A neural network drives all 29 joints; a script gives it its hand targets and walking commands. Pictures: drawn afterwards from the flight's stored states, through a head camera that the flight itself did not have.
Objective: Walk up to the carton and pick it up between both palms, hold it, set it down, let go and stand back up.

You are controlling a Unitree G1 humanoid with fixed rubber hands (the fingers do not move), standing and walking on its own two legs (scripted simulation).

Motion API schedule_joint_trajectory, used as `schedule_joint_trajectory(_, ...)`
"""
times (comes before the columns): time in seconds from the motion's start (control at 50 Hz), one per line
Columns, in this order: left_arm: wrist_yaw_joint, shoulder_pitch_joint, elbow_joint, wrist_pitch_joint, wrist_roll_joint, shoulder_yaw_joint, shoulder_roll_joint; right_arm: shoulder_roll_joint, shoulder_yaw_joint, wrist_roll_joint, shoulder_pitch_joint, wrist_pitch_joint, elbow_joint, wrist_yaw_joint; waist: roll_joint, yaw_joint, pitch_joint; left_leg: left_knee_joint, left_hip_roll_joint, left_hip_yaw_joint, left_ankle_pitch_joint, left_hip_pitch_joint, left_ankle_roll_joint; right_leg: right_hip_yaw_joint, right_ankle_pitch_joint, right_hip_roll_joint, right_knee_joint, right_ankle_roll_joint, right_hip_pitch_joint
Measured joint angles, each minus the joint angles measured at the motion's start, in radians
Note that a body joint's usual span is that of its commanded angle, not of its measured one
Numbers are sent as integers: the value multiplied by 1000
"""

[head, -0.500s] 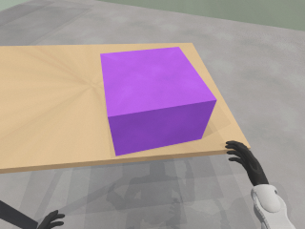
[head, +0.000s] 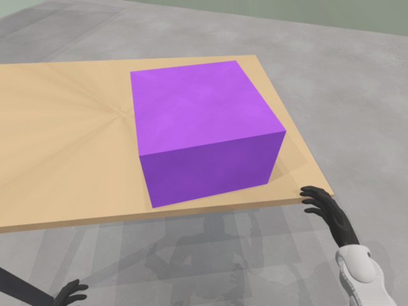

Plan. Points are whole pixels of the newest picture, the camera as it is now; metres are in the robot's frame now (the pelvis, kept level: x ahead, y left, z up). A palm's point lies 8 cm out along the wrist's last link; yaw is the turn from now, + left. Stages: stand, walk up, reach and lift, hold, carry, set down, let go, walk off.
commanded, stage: stand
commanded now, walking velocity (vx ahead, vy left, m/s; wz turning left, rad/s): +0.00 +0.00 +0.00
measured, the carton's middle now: (198, 127) +0.46 +0.01 +0.10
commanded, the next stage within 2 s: none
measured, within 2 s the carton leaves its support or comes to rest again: neither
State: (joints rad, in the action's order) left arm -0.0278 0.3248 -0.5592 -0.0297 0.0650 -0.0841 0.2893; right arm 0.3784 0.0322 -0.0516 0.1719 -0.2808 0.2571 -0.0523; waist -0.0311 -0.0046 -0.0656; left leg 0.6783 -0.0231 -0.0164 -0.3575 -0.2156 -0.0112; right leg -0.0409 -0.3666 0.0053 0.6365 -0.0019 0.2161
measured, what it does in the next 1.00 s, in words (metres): stands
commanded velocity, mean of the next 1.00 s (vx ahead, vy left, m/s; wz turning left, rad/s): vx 0.00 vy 0.00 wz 0.00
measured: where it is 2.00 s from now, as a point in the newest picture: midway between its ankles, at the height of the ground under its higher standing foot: outside the picture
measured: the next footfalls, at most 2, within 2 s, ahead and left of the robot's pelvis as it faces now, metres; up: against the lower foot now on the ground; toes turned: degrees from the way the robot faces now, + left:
none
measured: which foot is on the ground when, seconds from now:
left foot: down 0.00-1.00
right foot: down 0.00-1.00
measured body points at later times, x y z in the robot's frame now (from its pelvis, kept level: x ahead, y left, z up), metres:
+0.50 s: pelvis +0.00 +0.01 +0.00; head +0.01 +0.01 +0.45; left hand +0.14 +0.28 -0.09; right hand +0.24 -0.25 +0.05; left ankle +0.01 +0.11 -0.72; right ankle -0.01 -0.13 -0.72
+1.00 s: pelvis +0.00 +0.00 +0.00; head +0.01 +0.00 +0.45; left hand +0.15 +0.28 -0.09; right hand +0.24 -0.25 +0.05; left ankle +0.01 +0.11 -0.72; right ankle -0.01 -0.13 -0.72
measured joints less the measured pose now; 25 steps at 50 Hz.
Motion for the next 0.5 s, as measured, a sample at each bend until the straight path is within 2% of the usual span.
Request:
schedule_joint_trajectory(0.12, 0, -47, 0, -1, -4, -5, 0, 6, 0, 0, 7, 7, 0, 42, 17, 0, -5, 13, 19, 1, -11, -2, -15, -1, -9, 11, 55, 0, 13)
schedule_joint_trajectory(0.2, 0, -36, 0, -6, -9, -15, 0, 6, 0, 0, 8, 1, -7, 32, 17, 0, 1, 13, 11, -6, -13, -17, -16, 50, -11, 11, 127, 0, 21)
schedule_joint_trajectory(0.26, 0, -20, -1, 0, -9, -23, 3, 6, 0, 0, 7, -18, -38, 15, 39, 0, -1, 19, 26, -29, -12, -52, -14, 26, -29, 16, 48, -1, 17)
schedule_joint_trajectory(0.5, 0, -55, -25, 2, -10, 6, 3, 10, 0, 0, 10, -42, -48, 25, 16, 0, -20, 23, 11, -29, -15, -53, -12, 24, -38, 1, 47, -1, 19)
